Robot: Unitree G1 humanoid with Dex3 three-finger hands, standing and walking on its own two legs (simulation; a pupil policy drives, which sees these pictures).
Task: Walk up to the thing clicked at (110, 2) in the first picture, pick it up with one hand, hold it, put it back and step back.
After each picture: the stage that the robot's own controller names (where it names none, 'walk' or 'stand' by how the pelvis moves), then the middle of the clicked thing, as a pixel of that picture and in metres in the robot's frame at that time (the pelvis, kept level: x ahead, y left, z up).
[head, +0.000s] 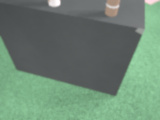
stand; out of the picture +0.86 -0.19 +0.10
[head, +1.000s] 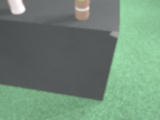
walk; out of the picture +0.76 +0.02 +0.13
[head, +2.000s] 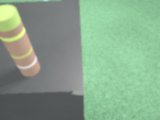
stand; (19, 46) +0.41 +0.21 +0.12
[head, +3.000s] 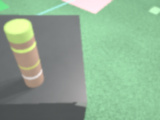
stand; (27, 57) +0.39 +0.18 +0.10
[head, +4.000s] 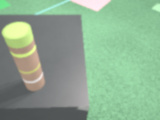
stand; (27, 61) +0.37 +0.18 +0.10
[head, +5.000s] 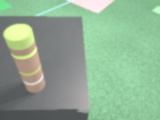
stand; (28, 63) +0.37 +0.17 +0.10
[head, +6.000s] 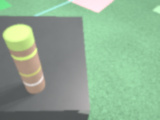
stand; (28, 64) +0.36 +0.17 +0.10
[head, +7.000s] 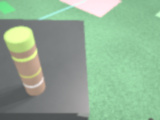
rise first; (28, 66) +0.35 +0.19 +0.10
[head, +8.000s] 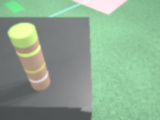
go down; (33, 61) +0.37 +0.19 +0.11
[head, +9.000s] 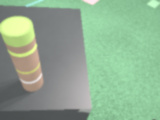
go down; (26, 60) +0.36 +0.16 +0.11
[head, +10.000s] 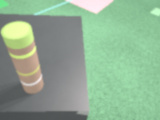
go down; (26, 63) +0.36 +0.18 +0.11
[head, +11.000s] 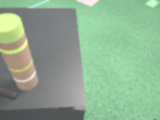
close; (18, 58) +0.36 +0.19 +0.13
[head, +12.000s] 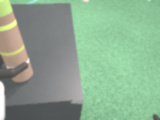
lift; (10, 43) +0.41 +0.20 +0.14
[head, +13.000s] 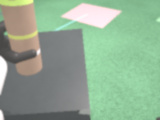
lift; (21, 26) +0.33 +0.14 +0.31
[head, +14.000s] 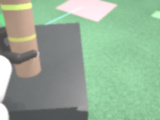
hold; (21, 30) +0.37 +0.16 +0.26
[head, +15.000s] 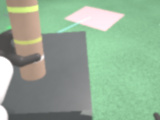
hold; (27, 33) +0.34 +0.14 +0.28
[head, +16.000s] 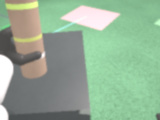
crouch; (27, 30) +0.34 +0.13 +0.29
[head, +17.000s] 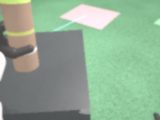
crouch; (19, 25) +0.36 +0.16 +0.29
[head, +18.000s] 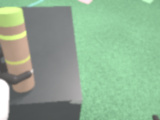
lower; (16, 53) +0.39 +0.19 +0.13
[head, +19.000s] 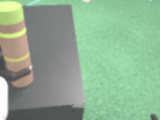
lower; (15, 49) +0.39 +0.18 +0.14
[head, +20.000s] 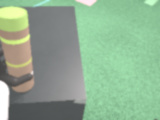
lower; (18, 54) +0.37 +0.18 +0.14
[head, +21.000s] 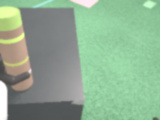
lower; (14, 53) +0.38 +0.20 +0.14
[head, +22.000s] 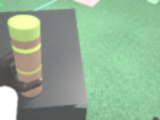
loosen; (28, 61) +0.35 +0.15 +0.14
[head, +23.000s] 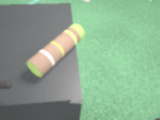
withdraw; (58, 48) +0.48 +0.07 +0.04
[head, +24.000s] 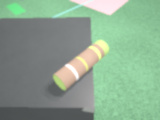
sink last; (82, 63) +0.44 +0.02 +0.03
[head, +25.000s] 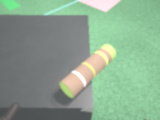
stand; (89, 68) +0.41 -0.01 +0.02
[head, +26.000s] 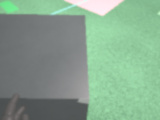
stand; out of the picture +0.38 -0.27 -0.65
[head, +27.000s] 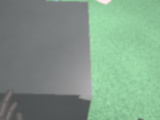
stand; out of the picture +0.36 -0.43 -0.69
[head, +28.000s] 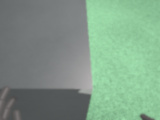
stand; out of the picture +0.38 -0.43 -0.67
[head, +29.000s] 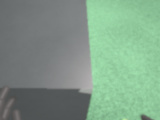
stand; out of the picture +0.40 -0.43 -0.66
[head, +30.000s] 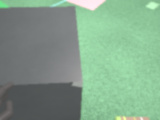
walk; out of the picture +0.48 -0.42 -0.72
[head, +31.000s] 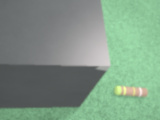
walk; (130, 91) +0.49 -0.49 -0.71
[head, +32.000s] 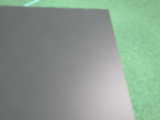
walk; out of the picture +0.33 -0.58 -0.74
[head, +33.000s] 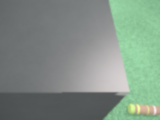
stand; (144, 109) +0.43 -0.58 -0.73
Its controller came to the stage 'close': yes
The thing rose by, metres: 0.20
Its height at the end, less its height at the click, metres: -0.85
